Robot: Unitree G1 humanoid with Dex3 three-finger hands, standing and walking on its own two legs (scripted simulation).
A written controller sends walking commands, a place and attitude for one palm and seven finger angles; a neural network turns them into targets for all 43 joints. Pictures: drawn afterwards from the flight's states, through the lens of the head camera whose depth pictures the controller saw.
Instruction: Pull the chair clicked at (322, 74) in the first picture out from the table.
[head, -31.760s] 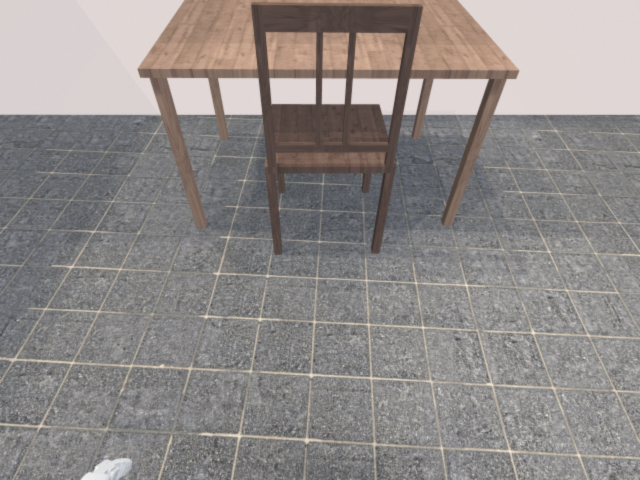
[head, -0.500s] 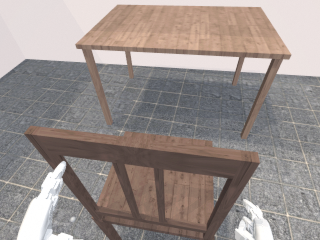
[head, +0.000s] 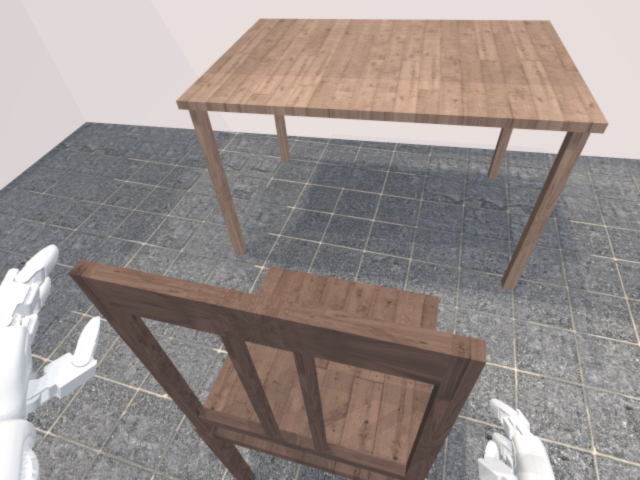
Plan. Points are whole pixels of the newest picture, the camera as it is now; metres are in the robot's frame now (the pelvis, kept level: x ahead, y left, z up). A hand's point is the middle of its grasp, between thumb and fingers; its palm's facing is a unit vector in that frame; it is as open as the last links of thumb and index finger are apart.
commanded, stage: draw the hand back to the body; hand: left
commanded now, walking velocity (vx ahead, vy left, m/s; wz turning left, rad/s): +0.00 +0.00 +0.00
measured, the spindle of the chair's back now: (255, 391) +0.25 +0.14 -0.06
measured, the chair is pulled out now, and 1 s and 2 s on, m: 0.68 0.68 0.68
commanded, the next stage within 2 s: step back with the hand held close in 0.38 s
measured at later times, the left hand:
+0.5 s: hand (74, 330) +0.20 +0.27 +0.16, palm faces +0.46 -0.76 -0.46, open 7.5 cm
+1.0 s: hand (35, 376) +0.15 +0.28 +0.16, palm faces +0.41 -0.74 -0.54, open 7.4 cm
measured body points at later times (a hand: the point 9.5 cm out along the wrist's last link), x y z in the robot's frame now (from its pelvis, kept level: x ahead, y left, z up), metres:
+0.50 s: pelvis +0.01 +0.01 +0.00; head +0.00 -0.02 +0.45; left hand +0.17 +0.31 +0.18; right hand +0.18 -0.22 -0.10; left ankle -0.04 +0.13 -0.74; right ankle +0.00 -0.12 -0.74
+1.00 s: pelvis -0.05 +0.02 +0.00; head -0.03 +0.00 +0.45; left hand +0.12 +0.32 +0.19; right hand +0.12 -0.22 -0.11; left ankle -0.04 +0.13 -0.74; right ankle +0.00 -0.12 -0.74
